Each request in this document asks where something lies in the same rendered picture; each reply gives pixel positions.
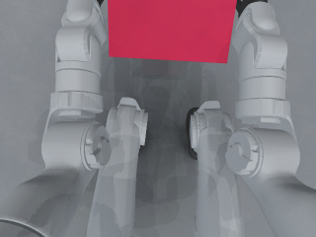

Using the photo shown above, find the robot left upper arm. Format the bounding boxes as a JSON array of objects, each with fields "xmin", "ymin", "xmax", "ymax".
[{"xmin": 0, "ymin": 120, "xmax": 112, "ymax": 237}]

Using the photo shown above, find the right robot forearm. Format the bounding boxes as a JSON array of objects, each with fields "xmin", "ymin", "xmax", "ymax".
[{"xmin": 231, "ymin": 1, "xmax": 300, "ymax": 158}]

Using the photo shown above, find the robot right shin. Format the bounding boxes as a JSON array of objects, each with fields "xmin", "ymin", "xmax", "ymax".
[{"xmin": 193, "ymin": 101, "xmax": 234, "ymax": 152}]

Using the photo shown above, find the robot right upper arm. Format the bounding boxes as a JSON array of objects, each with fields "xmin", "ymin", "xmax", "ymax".
[{"xmin": 225, "ymin": 127, "xmax": 316, "ymax": 237}]

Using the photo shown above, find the carton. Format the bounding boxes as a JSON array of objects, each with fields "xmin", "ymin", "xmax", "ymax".
[{"xmin": 108, "ymin": 0, "xmax": 237, "ymax": 64}]

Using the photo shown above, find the right robot foot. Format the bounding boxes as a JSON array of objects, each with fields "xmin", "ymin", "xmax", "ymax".
[{"xmin": 186, "ymin": 107, "xmax": 199, "ymax": 160}]

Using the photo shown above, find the right robot hand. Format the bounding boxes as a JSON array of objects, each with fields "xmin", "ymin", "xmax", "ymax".
[{"xmin": 236, "ymin": 0, "xmax": 268, "ymax": 18}]

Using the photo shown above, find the left robot forearm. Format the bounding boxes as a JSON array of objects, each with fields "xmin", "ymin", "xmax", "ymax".
[{"xmin": 41, "ymin": 0, "xmax": 108, "ymax": 158}]

